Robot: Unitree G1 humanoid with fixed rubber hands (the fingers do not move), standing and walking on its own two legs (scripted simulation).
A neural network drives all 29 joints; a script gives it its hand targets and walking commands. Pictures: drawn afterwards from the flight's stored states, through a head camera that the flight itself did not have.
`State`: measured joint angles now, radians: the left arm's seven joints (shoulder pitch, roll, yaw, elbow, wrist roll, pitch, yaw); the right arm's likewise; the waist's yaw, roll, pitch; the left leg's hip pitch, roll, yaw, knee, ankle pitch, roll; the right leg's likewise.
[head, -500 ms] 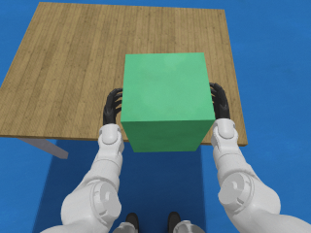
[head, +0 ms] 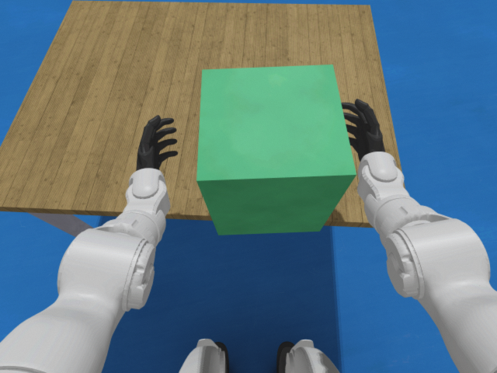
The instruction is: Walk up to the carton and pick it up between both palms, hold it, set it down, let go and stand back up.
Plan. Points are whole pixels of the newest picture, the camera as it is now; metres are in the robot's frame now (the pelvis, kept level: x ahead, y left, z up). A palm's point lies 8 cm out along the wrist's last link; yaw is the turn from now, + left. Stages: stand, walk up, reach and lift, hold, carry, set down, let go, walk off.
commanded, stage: set down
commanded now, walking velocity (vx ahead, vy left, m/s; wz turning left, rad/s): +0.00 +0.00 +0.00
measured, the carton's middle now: (268, 160) +0.47 -0.01 -0.03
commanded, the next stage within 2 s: none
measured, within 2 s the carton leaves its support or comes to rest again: neither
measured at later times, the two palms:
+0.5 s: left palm (142, 129) +0.46 +0.18 +0.08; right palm (411, 112) +0.48 -0.21 +0.09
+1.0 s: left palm (111, 104) +0.45 +0.20 +0.15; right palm (443, 88) +0.46 -0.22 +0.16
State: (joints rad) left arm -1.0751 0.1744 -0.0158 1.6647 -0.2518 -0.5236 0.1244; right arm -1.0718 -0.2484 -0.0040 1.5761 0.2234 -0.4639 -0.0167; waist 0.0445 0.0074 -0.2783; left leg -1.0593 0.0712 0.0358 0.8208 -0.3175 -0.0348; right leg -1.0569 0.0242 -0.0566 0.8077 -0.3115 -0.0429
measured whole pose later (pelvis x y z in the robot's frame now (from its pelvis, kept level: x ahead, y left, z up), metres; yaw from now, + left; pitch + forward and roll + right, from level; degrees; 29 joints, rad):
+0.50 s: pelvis -0.01 +0.00 +0.00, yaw -1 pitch +31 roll +0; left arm -1.10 0.19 -0.07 1.44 -0.32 -0.32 0.08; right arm -1.11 -0.42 0.20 1.46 0.47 -0.31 0.07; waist 0.09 0.01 -0.34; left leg -1.04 0.08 0.05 0.81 -0.31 -0.02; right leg -1.04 0.03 -0.04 0.79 -0.29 -0.03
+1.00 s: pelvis -0.02 +0.00 +0.03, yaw +0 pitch +23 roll -1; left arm -1.17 0.24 -0.13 1.39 -0.32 -0.09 0.13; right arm -1.16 -0.45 0.14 1.49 0.46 -0.11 0.12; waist 0.05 -0.01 -0.26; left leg -0.81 0.07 0.03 0.62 -0.21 -0.03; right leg -0.79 0.04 -0.06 0.58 -0.19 -0.04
